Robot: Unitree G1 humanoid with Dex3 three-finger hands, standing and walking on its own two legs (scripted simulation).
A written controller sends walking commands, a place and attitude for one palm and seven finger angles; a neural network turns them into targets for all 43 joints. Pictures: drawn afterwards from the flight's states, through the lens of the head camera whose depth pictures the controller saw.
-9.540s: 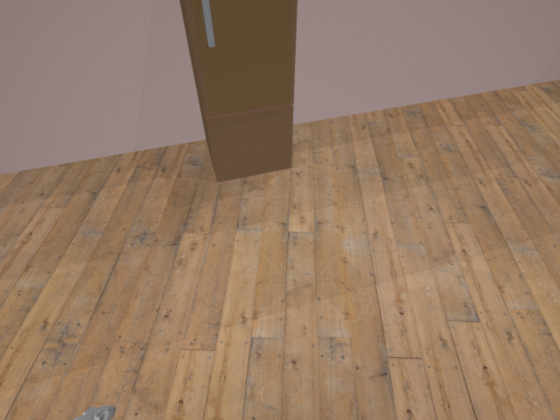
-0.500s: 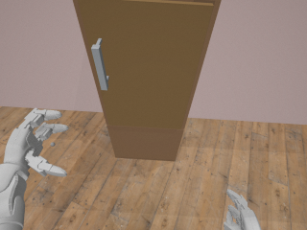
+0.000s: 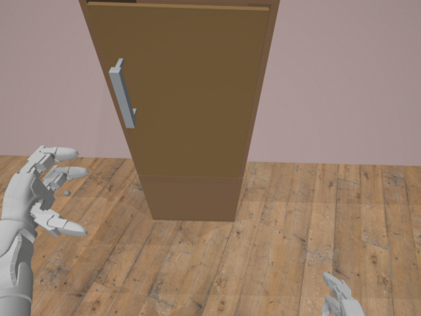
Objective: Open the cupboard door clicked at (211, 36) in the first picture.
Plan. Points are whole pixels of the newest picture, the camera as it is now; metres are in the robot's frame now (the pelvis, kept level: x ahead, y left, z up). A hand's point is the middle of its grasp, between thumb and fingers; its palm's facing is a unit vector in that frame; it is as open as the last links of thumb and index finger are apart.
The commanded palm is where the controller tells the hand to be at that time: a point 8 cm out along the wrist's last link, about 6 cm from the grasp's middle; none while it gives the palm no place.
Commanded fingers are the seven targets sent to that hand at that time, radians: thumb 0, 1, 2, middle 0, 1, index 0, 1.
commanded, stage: raise the hand with hooked fingers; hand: left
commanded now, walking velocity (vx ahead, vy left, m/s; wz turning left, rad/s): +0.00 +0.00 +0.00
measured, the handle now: (126, 94) +0.60 +0.26 +0.07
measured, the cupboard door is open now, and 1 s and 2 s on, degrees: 0 0 0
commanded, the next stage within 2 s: move the hooked fingers beside the handle in 0.10 s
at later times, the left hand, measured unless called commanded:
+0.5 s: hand (77, 174) +0.33 +0.27 +0.09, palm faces +0.06 -1.00 -0.01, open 14.0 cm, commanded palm +0.31 +0.33 +0.09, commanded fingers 0.00 -0.50 0.30 -0.30 -1.20 -0.30 -1.20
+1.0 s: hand (80, 145) +0.41 +0.30 +0.08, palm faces +0.02 -1.00 +0.01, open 14.0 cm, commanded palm +0.39 +0.35 +0.08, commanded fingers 0.00 -0.50 0.30 -0.30 -1.20 -0.30 -1.20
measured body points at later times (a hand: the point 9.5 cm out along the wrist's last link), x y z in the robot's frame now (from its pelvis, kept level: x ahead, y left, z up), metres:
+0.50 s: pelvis -0.01 -0.01 +0.00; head +0.03 -0.01 +0.44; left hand +0.32 +0.33 +0.09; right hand +0.14 -0.26 -0.09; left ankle -0.02 +0.10 -0.71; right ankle +0.03 -0.11 -0.71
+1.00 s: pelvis +0.00 +0.01 -0.01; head +0.08 +0.04 +0.43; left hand +0.40 +0.36 +0.08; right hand +0.05 -0.26 -0.11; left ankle -0.02 +0.10 -0.71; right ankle +0.03 -0.11 -0.71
